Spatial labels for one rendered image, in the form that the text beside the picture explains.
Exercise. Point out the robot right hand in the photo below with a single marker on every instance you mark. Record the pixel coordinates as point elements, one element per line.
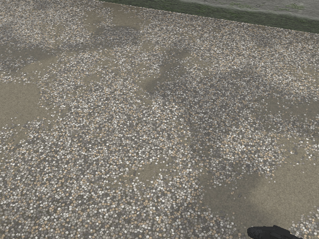
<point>269,232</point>

